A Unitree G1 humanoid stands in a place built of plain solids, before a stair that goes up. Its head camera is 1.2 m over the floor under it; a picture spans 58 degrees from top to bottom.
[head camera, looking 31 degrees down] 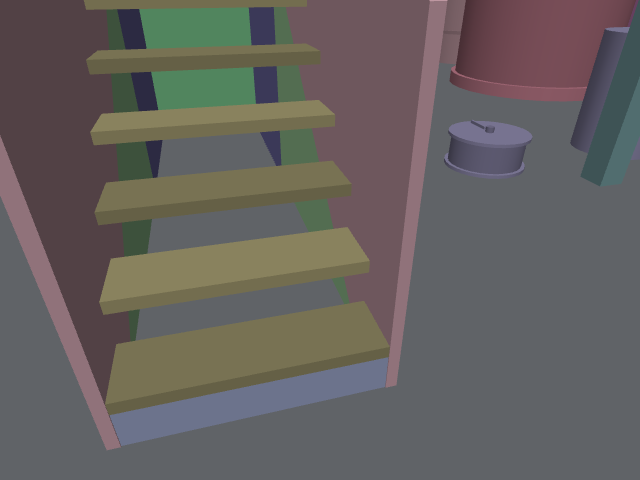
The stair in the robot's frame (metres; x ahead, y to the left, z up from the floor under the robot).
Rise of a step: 0.19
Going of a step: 0.22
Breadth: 0.93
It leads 15 degrees to the left of straight ahead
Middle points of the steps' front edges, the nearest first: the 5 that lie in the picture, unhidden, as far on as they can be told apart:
0.90 0.19 0.19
1.11 0.24 0.38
1.32 0.30 0.58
1.53 0.35 0.77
1.73 0.41 0.96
